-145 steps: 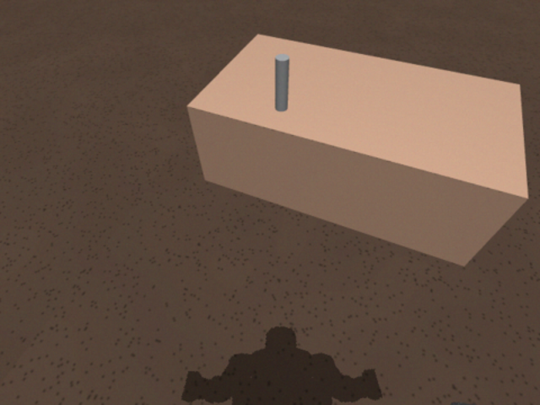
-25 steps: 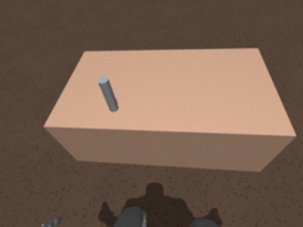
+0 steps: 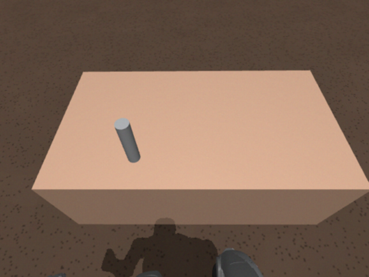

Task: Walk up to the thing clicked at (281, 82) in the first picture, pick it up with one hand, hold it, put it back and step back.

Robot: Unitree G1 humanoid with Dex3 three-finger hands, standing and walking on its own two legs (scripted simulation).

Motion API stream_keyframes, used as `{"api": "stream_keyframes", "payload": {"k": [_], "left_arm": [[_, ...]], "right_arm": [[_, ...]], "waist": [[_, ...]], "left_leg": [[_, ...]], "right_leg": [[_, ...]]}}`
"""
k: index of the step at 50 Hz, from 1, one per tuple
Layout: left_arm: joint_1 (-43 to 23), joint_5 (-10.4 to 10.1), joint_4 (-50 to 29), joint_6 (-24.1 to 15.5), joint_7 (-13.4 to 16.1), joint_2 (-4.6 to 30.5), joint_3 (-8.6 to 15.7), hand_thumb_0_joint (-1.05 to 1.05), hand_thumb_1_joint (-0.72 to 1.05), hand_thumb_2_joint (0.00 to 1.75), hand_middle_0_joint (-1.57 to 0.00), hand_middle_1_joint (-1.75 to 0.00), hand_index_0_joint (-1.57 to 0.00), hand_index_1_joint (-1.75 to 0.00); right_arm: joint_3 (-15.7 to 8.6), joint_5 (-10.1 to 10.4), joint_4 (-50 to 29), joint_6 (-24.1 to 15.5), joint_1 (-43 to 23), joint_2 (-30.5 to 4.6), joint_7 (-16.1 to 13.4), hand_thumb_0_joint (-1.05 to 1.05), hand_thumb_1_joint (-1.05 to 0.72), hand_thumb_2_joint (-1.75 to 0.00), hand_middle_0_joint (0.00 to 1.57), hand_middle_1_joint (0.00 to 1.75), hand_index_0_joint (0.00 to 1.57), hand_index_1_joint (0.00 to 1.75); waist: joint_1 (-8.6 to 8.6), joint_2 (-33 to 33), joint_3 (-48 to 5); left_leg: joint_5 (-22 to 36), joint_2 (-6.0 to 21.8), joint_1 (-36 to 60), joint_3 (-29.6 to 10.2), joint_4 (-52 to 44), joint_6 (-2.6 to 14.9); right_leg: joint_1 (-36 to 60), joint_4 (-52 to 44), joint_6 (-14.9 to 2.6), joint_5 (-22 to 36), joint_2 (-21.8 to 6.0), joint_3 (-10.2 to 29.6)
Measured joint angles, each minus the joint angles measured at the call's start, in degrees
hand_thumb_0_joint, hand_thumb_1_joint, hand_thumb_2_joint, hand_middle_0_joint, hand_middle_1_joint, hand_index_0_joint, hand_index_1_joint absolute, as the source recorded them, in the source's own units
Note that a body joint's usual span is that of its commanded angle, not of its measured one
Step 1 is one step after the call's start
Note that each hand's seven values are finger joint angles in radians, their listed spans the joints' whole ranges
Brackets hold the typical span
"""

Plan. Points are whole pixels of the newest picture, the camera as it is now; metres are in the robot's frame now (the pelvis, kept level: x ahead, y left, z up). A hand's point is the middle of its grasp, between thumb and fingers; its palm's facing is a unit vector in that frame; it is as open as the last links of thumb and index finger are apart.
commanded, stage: walk up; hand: left
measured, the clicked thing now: (128, 142) +0.56 +0.22 -0.20
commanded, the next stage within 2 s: stand in 1.44 s
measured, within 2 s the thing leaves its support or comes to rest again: neither
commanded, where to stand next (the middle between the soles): +0.10 +0.00 m, yaw +1 degrees
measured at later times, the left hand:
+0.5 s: hand (87, 268) +0.15 +0.26 -0.15, palm faces -0.01 -0.95 -0.32, open 7.3 cm
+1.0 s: hand out of the picture +0.13 +0.25 -0.13, palm faces +0.02 -0.94 -0.33, open 7.3 cm
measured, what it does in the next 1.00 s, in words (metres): steps on the spot: right foot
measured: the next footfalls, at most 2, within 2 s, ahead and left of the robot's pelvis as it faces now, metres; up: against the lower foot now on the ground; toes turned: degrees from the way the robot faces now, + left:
right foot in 0.04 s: +0.13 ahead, -0.12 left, +0.00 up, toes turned -2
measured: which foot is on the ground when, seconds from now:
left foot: down 0.00-1.00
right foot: up 0.00-0.02, down 0.04-1.00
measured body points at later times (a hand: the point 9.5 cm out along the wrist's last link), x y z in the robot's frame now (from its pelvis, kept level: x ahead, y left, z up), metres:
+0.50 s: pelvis +0.04 +0.01 +0.01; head +0.06 +0.02 +0.46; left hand +0.15 +0.30 -0.12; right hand +0.13 -0.30 -0.11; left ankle +0.03 +0.13 -0.73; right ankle +0.10 -0.12 -0.73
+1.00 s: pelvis +0.05 +0.00 +0.02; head +0.06 -0.01 +0.47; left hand +0.13 +0.30 -0.11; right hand +0.14 -0.30 -0.11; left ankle +0.03 +0.13 -0.73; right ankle +0.10 -0.12 -0.73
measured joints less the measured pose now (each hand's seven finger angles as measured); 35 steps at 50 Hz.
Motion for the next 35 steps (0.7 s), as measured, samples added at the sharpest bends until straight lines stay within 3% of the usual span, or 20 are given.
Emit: {"api": "stream_keyframes", "payload": {"k": [2, 4, 6, 8, 9, 11, 12, 20, 35], "left_arm": [[-0.9, 0.1, -0.3, -0.2, 0.4, -0.3, 0.0, 0.00, 0.91, 0.90, -0.20, -0.30, -0.21, -0.30], [-2.5, 0.3, 0.0, -0.2, 0.9, -1.2, 0.0, 0.00, 0.91, 0.90, -0.20, -0.30, -0.21, -0.30], [-4.1, 0.1, 0.1, -0.1, 1.0, -2.0, -0.8, 0.00, 0.91, 0.90, -0.20, -0.30, -0.21, -0.30], [-5.5, 0.0, 0.2, 0.2, 1.1, -2.8, -1.5, 0.00, 0.90, 0.90, -0.20, -0.30, -0.21, -0.30], [-6.1, 0.0, 0.3, 0.4, 1.1, -3.2, -1.9, 0.00, 0.90, 0.90, -0.20, -0.30, -0.21, -0.30], [-7.5, -0.1, 0.8, 1.1, 1.1, -3.6, -2.3, 0.00, 0.90, 0.90, -0.20, -0.30, -0.21, -0.30], [-8.0, -0.4, 1.3, 1.5, 1.1, -3.7, -2.4, 0.00, 0.90, 0.90, -0.20, -0.30, -0.21, -0.30], [-10.8, -1.0, 6.7, 2.2, 0.6, -3.9, -2.5, 0.00, 0.90, 0.90, -0.20, -0.30, -0.21, -0.30], [-11.6, -0.6, 15.1, 2.7, 0.7, -4.1, -2.4, 0.00, 0.91, 0.90, -0.20, -0.30, -0.21, -0.30]], "right_arm": [[0.4, 0.6, 0.3, 0.5, -0.2, 0.2, -0.4, 0.00, -0.90, -0.90, 0.20, 0.30, 0.20, 0.30], [0.7, 1.0, 1.2, 1.2, -1.7, 0.4, -1.1, 0.00, -0.90, -0.90, 0.20, 0.30, 0.20, 0.30], [1.0, 1.2, 2.0, 1.9, -3.6, 1.0, -1.8, 0.01, -0.90, -0.90, 0.20, 0.30, 0.20, 0.30], [1.4, 1.3, 2.9, 1.9, -5.5, 1.4, -2.0, 0.01, -0.90, -0.90, 0.20, 0.30, 0.20, 0.30], [1.5, 1.4, 3.3, 1.6, -6.2, 1.5, -2.1, 0.01, -0.91, -0.90, 0.20, 0.30, 0.20, 0.30], [1.7, 1.3, 4.3, 0.7, -7.4, 2.0, -2.2, 0.00, -0.91, -0.90, 0.20, 0.30, 0.20, 0.30], [1.8, 1.0, 5.0, 0.5, -7.8, 2.4, -2.3, 0.00, -0.91, -0.90, 0.20, 0.30, 0.20, 0.30], [2.9, 0.6, 9.9, 0.0, -11.2, 3.5, -1.9, 0.00, -0.90, -0.90, 0.20, 0.30, 0.20, 0.30], [2.3, 0.6, 15.3, 1.2, -16.6, 2.5, -1.9, 0.00, -0.91, -0.90, 0.20, 0.30, 0.20, 0.30]], "waist": [[0.14, 0.3, 0.2], [0.54, 1.7, 0.7], [0.88, 2.0, 1.1], [1.17, 2.0, 1.1], [1.23, 1.9, 1.0], [1.38, 1.0, 0.7], [1.50, 0.3, 0.3], [2.03, -1.1, -1.5], [2.78, 0.0, -2.3]], "left_leg": [[-2.5, 0.1, -0.7, -0.1, 3.3, -0.54], [-4.7, 1.1, -2.2, -1.2, 7.6, -0.48], [-10.9, -0.1, -3.5, -3.4, 11.1, 0.14], [-13.0, -1.0, -4.2, -4.6, 11.3, 0.47], [-11.2, -1.1, -4.0, -4.8, 9.3, 0.49], [-2.2, -1.7, -2.8, -4.2, 5.2, -0.46], [-1.5, -2.1, -2.3, -3.8, 4.4, -0.77], [-0.8, -1.6, 1.8, -4.0, -1.5, -1.17], [4.2, -1.6, 8.0, -4.4, -12.4, -1.63]], "right_leg": [[3.3, -6.2, -0.85, 4.3, 0.8, 0.0], [3.3, -5.2, 0.24, 3.2, 2.0, -0.2], [2.7, -3.4, 0.33, 1.9, 1.9, 0.1], [2.6, -3.0, 0.59, 1.4, 1.5, 0.4], [2.6, -2.9, 0.87, 1.3, 1.3, 0.5], [2.4, -2.0, 1.53, 0.7, 0.5, 1.1], [2.5, -2.0, 1.86, 0.5, 0.0, 1.6], [7.4, -9.3, 2.22, 3.1, 0.7, 1.1], [13.6, -19.4, 2.22, 7.2, 1.0, 0.4]]}}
